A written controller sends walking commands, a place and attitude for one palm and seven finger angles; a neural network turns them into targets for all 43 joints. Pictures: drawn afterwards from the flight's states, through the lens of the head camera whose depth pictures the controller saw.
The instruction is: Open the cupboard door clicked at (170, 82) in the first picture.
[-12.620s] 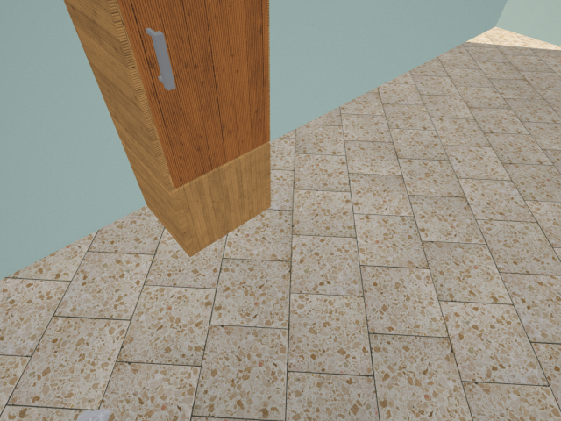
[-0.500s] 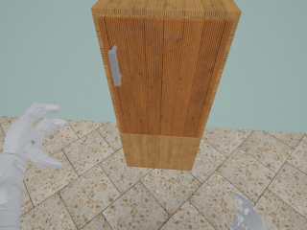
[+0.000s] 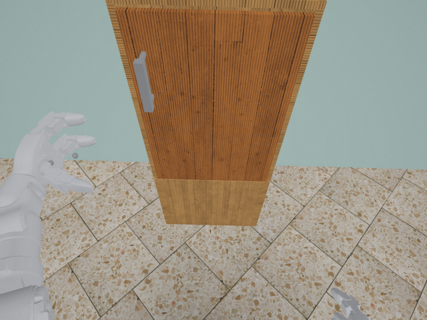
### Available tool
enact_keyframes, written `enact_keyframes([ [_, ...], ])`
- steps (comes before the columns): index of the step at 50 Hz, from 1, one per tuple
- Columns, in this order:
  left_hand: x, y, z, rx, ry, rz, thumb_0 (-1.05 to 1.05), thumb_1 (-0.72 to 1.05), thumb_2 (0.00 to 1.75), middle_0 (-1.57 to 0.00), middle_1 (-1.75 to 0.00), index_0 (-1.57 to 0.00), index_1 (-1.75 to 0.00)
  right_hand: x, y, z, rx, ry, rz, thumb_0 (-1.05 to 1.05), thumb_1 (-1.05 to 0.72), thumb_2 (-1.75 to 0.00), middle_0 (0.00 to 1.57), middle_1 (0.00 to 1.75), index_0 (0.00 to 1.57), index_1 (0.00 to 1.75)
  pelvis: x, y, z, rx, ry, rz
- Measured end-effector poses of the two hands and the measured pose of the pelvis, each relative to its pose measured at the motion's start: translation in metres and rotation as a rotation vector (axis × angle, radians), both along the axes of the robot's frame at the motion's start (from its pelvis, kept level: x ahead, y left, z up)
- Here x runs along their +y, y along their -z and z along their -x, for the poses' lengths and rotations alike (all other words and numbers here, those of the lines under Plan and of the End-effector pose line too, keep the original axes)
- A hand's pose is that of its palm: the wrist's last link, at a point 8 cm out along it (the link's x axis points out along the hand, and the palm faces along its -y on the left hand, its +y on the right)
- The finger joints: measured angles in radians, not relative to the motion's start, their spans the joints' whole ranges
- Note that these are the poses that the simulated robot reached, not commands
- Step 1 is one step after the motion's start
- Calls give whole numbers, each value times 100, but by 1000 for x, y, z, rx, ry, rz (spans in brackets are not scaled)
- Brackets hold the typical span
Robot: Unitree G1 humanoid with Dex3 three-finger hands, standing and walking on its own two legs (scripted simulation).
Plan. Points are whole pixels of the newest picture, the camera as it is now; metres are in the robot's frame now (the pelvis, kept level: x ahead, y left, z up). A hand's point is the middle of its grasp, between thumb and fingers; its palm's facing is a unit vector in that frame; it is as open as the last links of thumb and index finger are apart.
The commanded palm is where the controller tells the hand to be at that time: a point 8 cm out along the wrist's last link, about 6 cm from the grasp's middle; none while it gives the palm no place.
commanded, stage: move the hooked fingers beside the handle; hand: left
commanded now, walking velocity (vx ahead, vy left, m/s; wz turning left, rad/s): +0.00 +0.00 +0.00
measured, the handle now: (146, 82) +0.62 +0.19 +0.11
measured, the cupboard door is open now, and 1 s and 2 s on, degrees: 0 0 0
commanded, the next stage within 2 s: none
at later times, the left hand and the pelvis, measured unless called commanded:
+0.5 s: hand (99, 125) +0.45 +0.25 +0.12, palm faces +0.01 -1.00 +0.01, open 14.0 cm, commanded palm +0.43 +0.31 +0.12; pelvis +0.00 +0.01 -0.01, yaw -1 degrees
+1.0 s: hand (118, 98) +0.54 +0.24 +0.12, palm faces +0.01 -1.00 +0.01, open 14.0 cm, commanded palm +0.53 +0.29 +0.11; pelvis +0.01 +0.01 -0.02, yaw -2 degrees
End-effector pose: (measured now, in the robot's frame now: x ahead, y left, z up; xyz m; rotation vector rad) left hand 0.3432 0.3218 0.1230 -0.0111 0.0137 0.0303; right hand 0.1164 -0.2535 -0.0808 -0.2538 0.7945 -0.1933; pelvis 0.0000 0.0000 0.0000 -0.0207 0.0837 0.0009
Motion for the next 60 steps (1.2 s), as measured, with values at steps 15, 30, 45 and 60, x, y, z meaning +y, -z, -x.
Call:
enact_keyframes([
  [15,-11,1,-44,-15,25,2,-1,-50,30,-30,-120,-30,-120,0,14,38,153,56,14,1,-90,-90,20,30,21,30,9,3,-1,41,2,7],
  [30,-19,-1,-98,-1,28,-10,-1,-50,30,-30,-120,-30,-120,-2,24,81,306,124,19,1,-90,-90,20,30,21,30,12,10,-1,108,13,13],
  [45,-25,2,-158,28,20,-15,-1,-50,30,-30,-120,-30,-120,-7,24,139,509,222,53,1,-90,-90,20,30,21,30,12,17,-5,198,21,26],
  [60,-24,3,-211,34,13,-2,-1,-49,30,-30,-120,-30,-120,10,18,171,662,291,39,0,-90,-90,20,30,21,30,15,22,-20,280,41,38],
])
